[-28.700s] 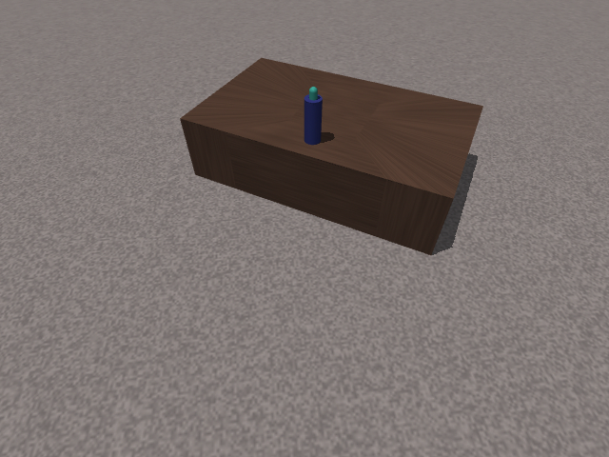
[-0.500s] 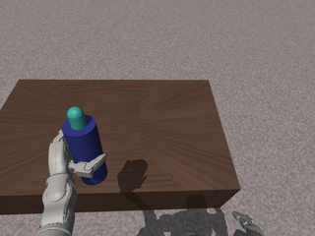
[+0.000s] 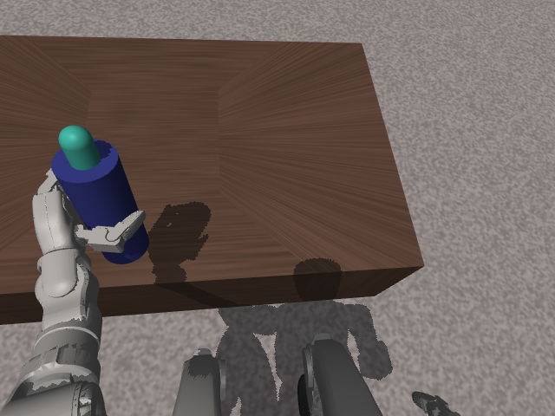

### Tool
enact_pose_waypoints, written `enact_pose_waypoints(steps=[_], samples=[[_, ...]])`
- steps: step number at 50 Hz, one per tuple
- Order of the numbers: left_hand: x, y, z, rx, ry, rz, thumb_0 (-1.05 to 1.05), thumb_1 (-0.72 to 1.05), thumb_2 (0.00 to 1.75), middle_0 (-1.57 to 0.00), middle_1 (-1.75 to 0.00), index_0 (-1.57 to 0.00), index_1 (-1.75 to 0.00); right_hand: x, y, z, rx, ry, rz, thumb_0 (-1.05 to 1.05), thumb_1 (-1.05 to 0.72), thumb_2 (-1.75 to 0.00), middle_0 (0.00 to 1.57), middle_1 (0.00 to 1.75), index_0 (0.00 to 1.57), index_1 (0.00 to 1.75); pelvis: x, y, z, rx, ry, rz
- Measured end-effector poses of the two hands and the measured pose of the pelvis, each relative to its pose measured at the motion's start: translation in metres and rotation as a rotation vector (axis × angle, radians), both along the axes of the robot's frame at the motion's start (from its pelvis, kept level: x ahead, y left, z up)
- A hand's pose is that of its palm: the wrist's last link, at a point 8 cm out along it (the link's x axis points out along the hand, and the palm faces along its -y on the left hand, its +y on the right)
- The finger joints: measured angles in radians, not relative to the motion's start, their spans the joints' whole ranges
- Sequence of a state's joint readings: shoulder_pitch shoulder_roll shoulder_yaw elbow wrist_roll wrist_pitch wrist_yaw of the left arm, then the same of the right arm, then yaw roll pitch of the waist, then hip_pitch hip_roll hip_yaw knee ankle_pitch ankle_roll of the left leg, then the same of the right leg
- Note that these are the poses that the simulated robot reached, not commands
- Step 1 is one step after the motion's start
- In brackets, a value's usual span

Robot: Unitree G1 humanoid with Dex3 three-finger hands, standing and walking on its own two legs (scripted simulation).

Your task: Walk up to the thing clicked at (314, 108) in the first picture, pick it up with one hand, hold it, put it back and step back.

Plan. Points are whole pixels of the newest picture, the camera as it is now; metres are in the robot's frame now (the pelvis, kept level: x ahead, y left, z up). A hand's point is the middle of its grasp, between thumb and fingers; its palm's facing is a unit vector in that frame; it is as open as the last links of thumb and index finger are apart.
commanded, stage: crouch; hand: left
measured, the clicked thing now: (104, 198) +0.43 +0.21 +0.01
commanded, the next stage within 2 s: lower in 0.70 s
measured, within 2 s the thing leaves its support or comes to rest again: neither
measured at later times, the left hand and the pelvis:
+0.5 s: hand (117, 213) +0.45 +0.23 -0.08, palm faces +0.23 -0.97 -0.02, open 10.4 cm; pelvis -0.02 +0.00 -0.06, yaw -1 degrees
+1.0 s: hand (129, 215) +0.47 +0.22 -0.13, palm faces +0.22 -0.97 -0.04, open 10.4 cm; pelvis -0.03 +0.00 -0.11, yaw -1 degrees
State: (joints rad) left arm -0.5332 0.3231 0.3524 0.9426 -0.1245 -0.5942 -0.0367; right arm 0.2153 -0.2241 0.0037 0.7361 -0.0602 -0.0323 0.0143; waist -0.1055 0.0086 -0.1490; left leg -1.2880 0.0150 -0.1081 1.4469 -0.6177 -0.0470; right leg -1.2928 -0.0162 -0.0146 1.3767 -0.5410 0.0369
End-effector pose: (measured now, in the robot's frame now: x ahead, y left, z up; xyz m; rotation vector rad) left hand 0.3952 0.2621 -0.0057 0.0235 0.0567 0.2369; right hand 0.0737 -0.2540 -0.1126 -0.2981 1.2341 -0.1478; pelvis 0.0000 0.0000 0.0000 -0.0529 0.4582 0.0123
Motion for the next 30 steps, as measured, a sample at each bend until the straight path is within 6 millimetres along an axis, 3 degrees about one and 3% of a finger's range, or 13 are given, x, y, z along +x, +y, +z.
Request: enact_pose_waypoints(steps=[15, 30], samples=[[0.016, 0.006, -0.054, -0.01, 0.013, 0.019, 0.0, -0.38, 1.08, -0.76, -1.02, -0.67, -0.97, -0.025, -0.005, -0.04, -0.017, 0.047, -0.036, 0.01, -0.93, -0.91, 0.2, 0.3, 0.21, 0.3, -0.015, 0.001, -0.044, -0.009, 0.075, -0.01], [0.029, 0.01, -0.082, -0.008, 0.015, -0.011, 0.0, -0.38, 1.08, -0.76, -1.03, -0.67, -0.97, -0.032, -0.003, -0.068, -0.029, 0.06, -0.023, 0.01, -0.94, -0.91, 0.2, 0.3, 0.21, 0.3, -0.023, 0.005, -0.073, -0.021, 0.118, -0.006]])
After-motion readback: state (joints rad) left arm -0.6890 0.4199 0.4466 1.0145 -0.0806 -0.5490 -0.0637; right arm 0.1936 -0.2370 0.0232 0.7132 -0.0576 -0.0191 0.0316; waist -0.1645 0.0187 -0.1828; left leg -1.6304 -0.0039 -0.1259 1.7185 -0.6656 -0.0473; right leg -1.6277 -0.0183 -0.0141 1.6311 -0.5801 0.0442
